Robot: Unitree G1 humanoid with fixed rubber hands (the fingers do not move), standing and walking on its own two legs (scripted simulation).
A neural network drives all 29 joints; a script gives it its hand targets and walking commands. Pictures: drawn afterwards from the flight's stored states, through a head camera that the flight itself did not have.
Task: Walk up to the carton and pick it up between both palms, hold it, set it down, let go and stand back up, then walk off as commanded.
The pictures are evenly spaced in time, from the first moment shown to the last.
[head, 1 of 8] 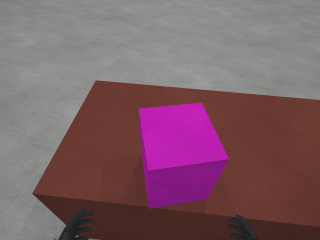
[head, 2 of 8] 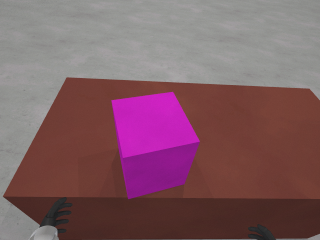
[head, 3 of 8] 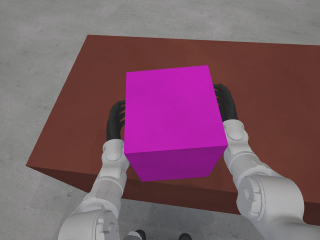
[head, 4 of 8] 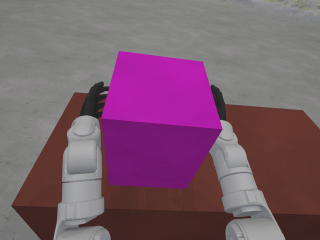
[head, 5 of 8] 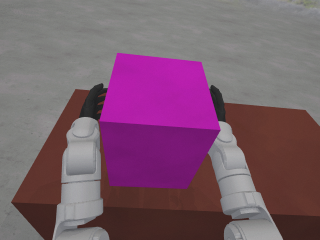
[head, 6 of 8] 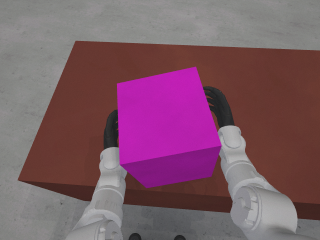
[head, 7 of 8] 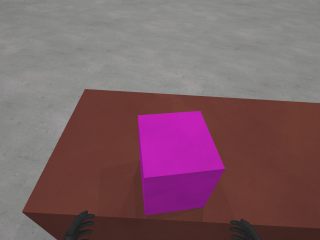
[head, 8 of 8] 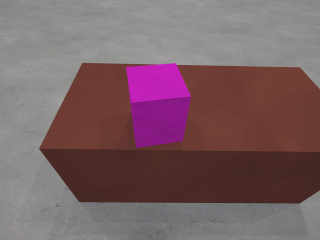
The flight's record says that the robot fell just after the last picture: no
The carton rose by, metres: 0.23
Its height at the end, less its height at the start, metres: +0.00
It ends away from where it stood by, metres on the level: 0.01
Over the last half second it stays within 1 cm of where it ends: yes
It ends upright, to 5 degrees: yes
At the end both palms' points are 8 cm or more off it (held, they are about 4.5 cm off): yes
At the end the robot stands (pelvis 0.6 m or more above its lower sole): yes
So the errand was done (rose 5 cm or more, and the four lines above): yes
